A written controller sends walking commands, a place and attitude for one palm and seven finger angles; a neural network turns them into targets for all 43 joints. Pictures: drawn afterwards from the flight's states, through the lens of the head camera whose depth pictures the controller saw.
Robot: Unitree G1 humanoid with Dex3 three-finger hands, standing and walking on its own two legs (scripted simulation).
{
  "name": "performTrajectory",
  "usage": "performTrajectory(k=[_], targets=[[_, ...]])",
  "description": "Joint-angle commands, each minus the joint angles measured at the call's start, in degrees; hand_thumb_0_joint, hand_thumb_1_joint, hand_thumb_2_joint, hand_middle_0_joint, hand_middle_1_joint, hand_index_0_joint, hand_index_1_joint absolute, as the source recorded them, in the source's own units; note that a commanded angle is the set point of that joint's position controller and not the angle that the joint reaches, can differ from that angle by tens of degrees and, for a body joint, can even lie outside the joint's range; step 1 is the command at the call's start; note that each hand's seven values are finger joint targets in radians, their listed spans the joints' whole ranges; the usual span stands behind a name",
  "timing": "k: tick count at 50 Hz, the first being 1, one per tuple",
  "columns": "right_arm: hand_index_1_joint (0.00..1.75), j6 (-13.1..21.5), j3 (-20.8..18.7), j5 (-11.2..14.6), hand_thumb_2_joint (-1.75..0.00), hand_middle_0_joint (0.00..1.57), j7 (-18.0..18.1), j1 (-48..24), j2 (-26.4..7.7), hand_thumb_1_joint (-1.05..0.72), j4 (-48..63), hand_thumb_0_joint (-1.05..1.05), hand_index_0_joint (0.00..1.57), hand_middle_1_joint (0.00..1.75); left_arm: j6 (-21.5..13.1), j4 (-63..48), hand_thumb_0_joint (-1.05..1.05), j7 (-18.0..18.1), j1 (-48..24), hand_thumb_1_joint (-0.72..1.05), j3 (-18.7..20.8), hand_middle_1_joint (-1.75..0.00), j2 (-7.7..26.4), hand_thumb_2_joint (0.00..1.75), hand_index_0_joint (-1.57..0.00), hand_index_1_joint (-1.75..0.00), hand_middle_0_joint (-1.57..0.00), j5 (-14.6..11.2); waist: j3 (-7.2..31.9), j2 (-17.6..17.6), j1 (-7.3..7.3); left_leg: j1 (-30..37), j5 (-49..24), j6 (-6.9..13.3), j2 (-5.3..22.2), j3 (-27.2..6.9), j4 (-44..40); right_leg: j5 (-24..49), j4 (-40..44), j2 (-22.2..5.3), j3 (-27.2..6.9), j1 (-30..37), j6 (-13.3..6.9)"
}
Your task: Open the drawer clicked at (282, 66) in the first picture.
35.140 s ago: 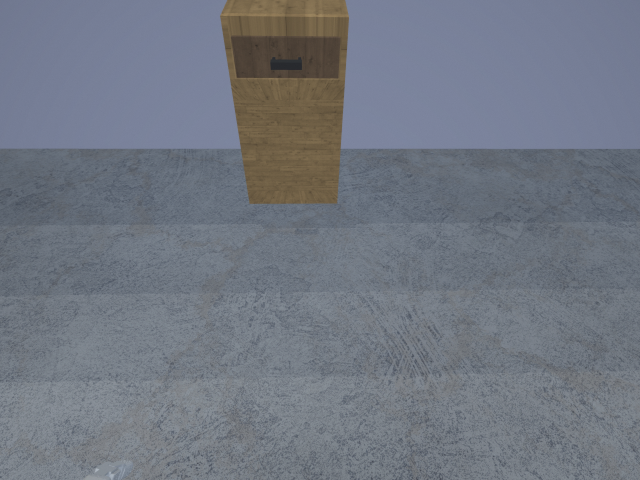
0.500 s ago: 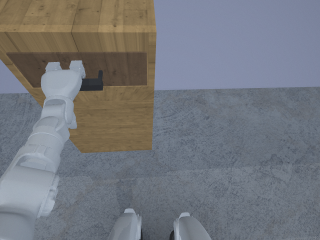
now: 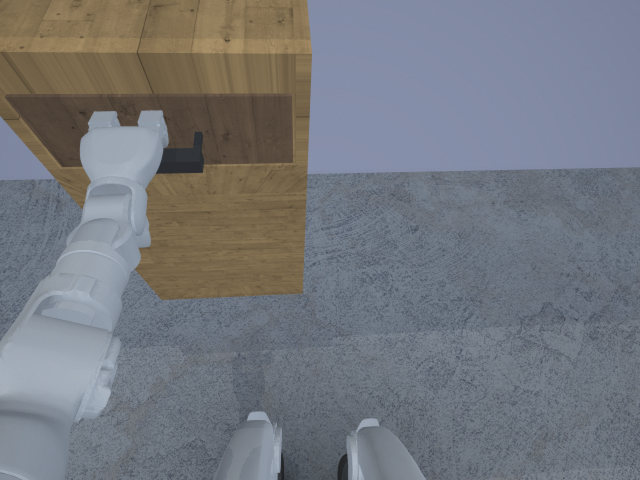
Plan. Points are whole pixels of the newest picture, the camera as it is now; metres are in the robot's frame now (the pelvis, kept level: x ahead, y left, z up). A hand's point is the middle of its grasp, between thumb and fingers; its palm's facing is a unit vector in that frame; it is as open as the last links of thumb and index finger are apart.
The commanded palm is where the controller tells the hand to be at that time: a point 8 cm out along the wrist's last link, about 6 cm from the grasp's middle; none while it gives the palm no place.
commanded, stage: lift the hand off the handle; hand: left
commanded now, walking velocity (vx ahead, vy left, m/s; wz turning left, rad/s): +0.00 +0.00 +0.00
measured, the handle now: (165, 149) +0.56 +0.22 +0.01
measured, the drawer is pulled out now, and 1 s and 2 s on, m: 0.00 0.00 0.00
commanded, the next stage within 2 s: none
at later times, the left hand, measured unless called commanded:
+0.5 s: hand (134, 178) +0.49 +0.24 +0.03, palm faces -0.09 +0.00 -1.00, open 13.9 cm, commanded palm +0.49 +0.20 +0.08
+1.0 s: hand (151, 153) +0.51 +0.22 +0.06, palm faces +0.02 -0.02 -1.00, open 13.7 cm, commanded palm +0.48 +0.21 +0.12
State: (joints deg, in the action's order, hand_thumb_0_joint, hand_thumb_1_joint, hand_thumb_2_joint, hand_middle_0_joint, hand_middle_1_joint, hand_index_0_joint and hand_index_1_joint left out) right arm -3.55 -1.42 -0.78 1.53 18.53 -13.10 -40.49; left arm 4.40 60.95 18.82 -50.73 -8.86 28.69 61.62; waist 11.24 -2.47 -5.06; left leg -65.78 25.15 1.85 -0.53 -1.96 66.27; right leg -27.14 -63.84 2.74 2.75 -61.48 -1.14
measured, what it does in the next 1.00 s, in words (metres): shifts its weight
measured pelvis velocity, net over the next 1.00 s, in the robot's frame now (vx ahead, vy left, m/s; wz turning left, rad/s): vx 0.06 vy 0.00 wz -0.04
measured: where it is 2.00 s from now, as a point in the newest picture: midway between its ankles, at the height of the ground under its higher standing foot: outside the picture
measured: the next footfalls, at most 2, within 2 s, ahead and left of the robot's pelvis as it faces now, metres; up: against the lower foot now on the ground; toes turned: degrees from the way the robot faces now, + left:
none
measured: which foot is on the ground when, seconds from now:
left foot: down 0.00-1.00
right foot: down 0.00-1.00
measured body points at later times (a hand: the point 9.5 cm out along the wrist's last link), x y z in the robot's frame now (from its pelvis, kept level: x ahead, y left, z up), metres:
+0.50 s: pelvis +0.02 +0.00 +0.02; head +0.13 +0.01 +0.46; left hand +0.49 +0.24 +0.08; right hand +0.04 -0.26 -0.11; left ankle +0.05 +0.10 -0.64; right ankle +0.02 -0.11 -0.64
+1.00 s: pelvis +0.06 +0.00 +0.05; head +0.15 +0.00 +0.49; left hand +0.50 +0.22 +0.11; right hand +0.10 -0.26 -0.08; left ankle +0.05 +0.10 -0.64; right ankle +0.02 -0.11 -0.64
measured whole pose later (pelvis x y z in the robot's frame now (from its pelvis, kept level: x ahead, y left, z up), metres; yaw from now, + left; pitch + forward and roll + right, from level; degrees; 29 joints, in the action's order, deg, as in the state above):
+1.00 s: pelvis +0.06 +0.00 +0.05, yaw -2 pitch +20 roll -2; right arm -7.2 -2.7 -0.8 0.2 17.0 -12.9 -39.3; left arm 3.1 52.5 24.6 -36.6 -1.0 23.3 62.8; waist 10.4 -3.2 -4.7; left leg -47.3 24.7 2.2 0.7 1.2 51.6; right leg -24.9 -48.5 3.8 -1.3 -44.0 -0.7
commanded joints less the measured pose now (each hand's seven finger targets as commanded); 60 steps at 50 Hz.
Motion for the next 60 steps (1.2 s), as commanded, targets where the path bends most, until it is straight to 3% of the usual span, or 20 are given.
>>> performTrajectory(k=[1, 5, 9, 12, 15, 19, 23, 24, 30, 34, 35, 36, 39, 43, 44, 47, 50, 54, 58, 60], targets=[[0.30, 1.3, -3.0, 0.2, -0.90, 0.20, 0.8, 8.3, -9.6, -0.90, 2.9, 0.00, 0.20, 0.30, -3.5, -2.7, 0.00, -3.0, -17.5, -0.50, -1.7, -1.20, -1.5, 0.30, -0.30, -1.20, -0.30, -1.3, 13.9, 1.4, -6.59, 19.2, -2.1, 1.1, 0.3, -1.8, -8.3, 3.1, 10.3, 1.0, -0.4, -0.6, -0.8], [0.30, 1.2, -3.2, 0.2, -0.90, 0.20, 0.8, 8.6, -9.7, -0.90, 3.1, 0.00, 0.20, 0.30, -4.1, -5.7, 0.00, -3.1, -18.0, -0.50, 1.0, -1.20, 1.6, 0.30, -0.30, -1.20, -0.30, -1.4, 17.6, -1.2, -5.43, 21.9, -3.8, 1.0, 0.5, -1.6, -8.5, 4.3, 10.4, 1.0, -0.8, 1.1, -1.1], [0.30, 1.2, -3.3, 0.2, -0.90, 0.20, 0.7, 8.8, -9.3, -0.90, 3.2, 0.00, 0.20, 0.30, -4.6, -9.0, 0.00, -3.2, -19.7, -0.50, -0.7, -1.20, -0.4, 0.30, -0.30, -1.20, -0.30, -1.8, 19.5, -2.5, -5.52, 25.2, -5.6, 0.8, 0.6, -1.9, -9.4, 5.3, 11.2, 1.1, -0.6, 2.2, -0.9], [0.30, 1.1, -3.4, 0.3, -0.90, 0.20, 1.0, 8.7, -9.3, -0.90, 2.9, 0.00, 0.20, 0.30, -4.6, -8.8, 0.00, -2.7, -19.2, -0.50, 0.5, -1.20, 0.9, 0.30, -0.30, -1.20, -0.30, -1.6, 18.0, -0.8, -5.53, 25.2, -4.3, 1.0, 0.6, -1.8, -10.3, 4.7, 12.4, 1.2, -0.7, 2.9, -0.9], [0.30, 1.2, -3.4, 0.3, -0.90, 0.20, 1.1, 8.8, -9.3, -0.90, 2.6, 0.00, 0.20, 0.30, -5.3, -10.5, 0.00, -2.3, -19.1, -0.50, 1.3, -1.20, 1.8, 0.30, -0.30, -1.20, -0.30, -1.5, 19.0, -2.4, -4.77, 27.2, -5.8, 0.8, 0.7, -1.9, -11.3, 5.6, 13.0, 1.3, -0.7, 4.3, -1.2], [0.30, 1.3, -3.6, 0.1, -0.90, 0.20, 1.1, 9.1, -8.8, -0.90, 2.5, 0.00, 0.20, 0.30, -6.1, -12.6, 0.00, -1.6, -19.3, -0.50, -0.7, -1.20, -1.2, 0.30, -0.30, -1.20, -0.30, -2.1, 19.0, -2.6, -5.09, 30.1, -8.8, 0.8, 0.7, -1.6, -12.4, 7.5, 14.6, 1.4, -0.7, 5.9, -1.1], [0.30, 1.1, -3.7, 0.0, -0.90, 0.20, 1.3, 9.5, -9.3, -0.90, 1.9, 0.00, 0.20, 0.30, -6.6, -14.0, 0.00, -0.8, -19.3, -0.50, 3.5, -1.20, 4.2, 0.30, -0.30, -1.20, -0.30, -2.2, 20.2, -2.3, -4.11, 30.9, -11.6, 0.8, 0.6, -1.2, -13.2, 9.9, 15.6, 1.6, -1.1, 9.5, -1.2], [0.30, 1.1, -3.7, 0.0, -0.90, 0.20, 1.3, 9.4, -8.8, -0.90, 2.3, 0.00, 0.20, 0.30, -6.9, -14.7, 0.00, -0.6, -18.8, -0.50, 1.5, -1.20, 1.6, 0.30, -0.30, -1.20, -0.30, -1.9, 20.2, -3.7, -4.02, 32.6, -12.8, 0.6, 0.6, -1.1, -13.7, 10.3, 15.9, 1.6, -0.9, 9.3, -1.2], [0.30, 0.6, -4.5, -0.1, -0.90, 0.20, 1.1, 9.4, -8.9, -0.90, 1.6, 0.00, 0.20, 0.30, -7.7, -17.4, 0.00, 1.1, -16.7, -0.50, 3.7, -1.20, 2.7, 0.30, -0.30, -1.20, -0.30, -1.7, 20.9, -4.1, -3.12, 37.5, -19.9, 0.3, 0.9, -0.8, -14.8, 15.1, 17.3, 2.0, -0.7, 12.2, -1.5], [0.30, 0.4, -4.9, -0.5, -0.90, 0.20, 0.8, 9.0, -8.4, -0.90, 2.2, 0.00, 0.20, 0.30, -8.1, -21.1, 0.00, 1.8, -15.2, -0.50, 2.2, -1.20, -0.2, 0.30, -0.30, -1.20, -0.30, -2.3, 23.4, -4.8, -2.75, 41.9, -26.1, 0.1, 1.0, -0.3, -15.4, 18.9, 18.2, 2.1, -0.5, 14.9, -1.2], [0.30, 0.0, -5.1, -0.2, -0.90, 0.20, 0.8, 8.9, -8.9, -0.90, 1.6, 0.00, 0.20, 0.30, -8.1, -21.1, 0.00, 2.4, -14.2, -0.50, 5.7, -1.20, 3.7, 0.30, -0.30, -1.20, -0.30, -1.8, 22.6, -4.1, -1.97, 41.9, -27.3, -0.1, 1.2, -0.5, -15.7, 19.8, 18.1, 2.2, -0.5, 15.3, -1.4], [0.30, -0.1, -4.9, -0.4, -0.90, 0.20, 0.7, 8.3, -8.6, -0.90, 2.4, 0.00, 0.20, 0.30, -8.0, -21.4, 0.00, 2.7, -13.4, -0.50, 3.7, -1.20, 1.4, 0.30, -0.30, -1.20, -0.30, -1.7, 23.4, -4.6, -1.92, 42.2, -28.1, 0.0, 0.9, 0.0, -15.8, 20.4, 18.4, 2.2, -0.6, 16.3, -1.2], [0.30, -0.8, -4.9, -0.4, -0.90, 0.20, 0.4, 7.8, -8.8, -0.90, 2.3, 0.00, 0.20, 0.30, -7.3, -20.9, 0.00, 5.2, -13.1, -0.50, 8.0, -1.20, 5.6, 0.30, -0.30, -1.20, -0.30, -0.1, 22.1, -5.3, -0.88, 41.9, -31.2, -0.3, 1.0, 0.0, -16.3, 22.0, 18.0, 2.2, -0.2, 16.8, -1.4], [0.30, -2.1, -4.4, -0.5, -0.90, 0.20, -0.5, 6.0, -9.3, -0.90, 3.4, 0.00, 0.20, 0.30, -4.1, -20.3, 0.00, 8.8, -8.3, -0.50, 15.6, -1.20, 13.0, 0.30, -0.30, -1.20, -0.30, 1.0, 24.3, -5.0, 2.76, 39.4, -33.9, -0.3, 0.4, 1.3, -17.0, 27.1, 17.3, 2.1, -0.8, 23.4, -1.6], [0.30, -2.3, -4.3, -0.5, -0.90, 0.20, -0.7, 5.8, -9.0, -0.90, 3.9, 0.00, 0.20, 0.30, -2.8, -19.6, 0.00, 9.4, -6.5, -0.50, 15.4, -1.20, 12.5, 0.30, -0.30, -1.20, -0.30, 1.3, 25.0, -4.5, 3.00, 39.1, -34.5, -0.1, 0.2, 1.9, -17.1, 28.9, 17.4, 2.1, -0.9, 25.3, -1.4], [0.30, -2.8, -4.4, 0.0, -0.90, 0.20, -1.1, 5.2, -9.2, -0.90, 4.8, 0.00, 0.20, 0.30, 1.0, -17.8, 0.00, 9.1, -4.7, -0.50, 13.9, -1.20, 11.2, 0.30, -0.30, -1.20, -0.30, 1.4, 23.9, -1.8, 2.78, 37.9, -33.5, 0.0, 0.1, 2.9, -18.5, 31.6, 19.0, 1.9, -1.3, 29.3, -1.0], [0.30, -3.1, -4.5, 0.8, -0.90, 0.20, -0.8, 5.0, -9.5, -0.90, 5.1, 0.00, 0.20, 0.30, 3.1, -16.5, 0.00, 5.9, -5.8, -0.50, 10.3, -1.20, 8.7, 0.30, -0.30, -1.20, -0.30, 0.2, 22.4, 0.3, 0.62, 39.2, -32.2, 0.3, 0.3, 3.1, -19.9, 32.5, 21.2, 1.8, -1.7, 30.9, -0.5], [0.30, -2.5, -4.9, 1.1, -0.90, 0.20, 0.5, 4.4, -9.3, -0.90, 5.6, 0.00, 0.20, 0.30, 0.0, -22.1, 0.00, 1.1, -9.3, -0.50, 5.9, -1.20, 4.7, 0.30, -0.30, -1.20, -0.30, -2.2, 21.6, 0.0, -1.30, 44.0, -31.4, 1.0, 0.3, 2.8, -21.4, 31.4, 23.8, 1.4, -2.2, 31.2, -0.2], [0.30, -2.2, -4.8, 0.9, -0.90, 0.20, 1.5, 4.3, -9.0, -0.90, 4.9, 0.00, 0.20, 0.30, -5.1, -25.2, 0.00, -1.8, -9.5, -0.50, 4.6, -1.20, 3.8, 0.30, -0.30, -1.20, -0.30, -2.6, 17.5, -2.2, -1.49, 46.0, -31.9, 0.8, 0.4, 2.1, -22.2, 28.5, 24.7, 1.3, -2.1, 28.3, -0.6], [0.30, -2.3, -4.7, 0.9, -0.90, 0.20, 1.5, 4.3, -9.0, -0.90, 4.8, 0.00, 0.20, 0.30, -6.7, -23.9, 0.00, -1.2, -7.4, -0.50, 6.6, -1.20, 5.8, 0.30, -0.30, -1.20, -0.30, -1.5, 15.5, -2.8, -0.40, 45.0, -30.2, 0.6, 0.3, 1.8, -22.5, 26.2, 24.3, 1.5, -1.8, 26.8, -1.0]])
